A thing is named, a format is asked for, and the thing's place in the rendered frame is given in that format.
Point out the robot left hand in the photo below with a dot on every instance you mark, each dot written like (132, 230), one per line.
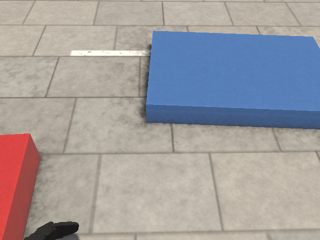
(53, 231)

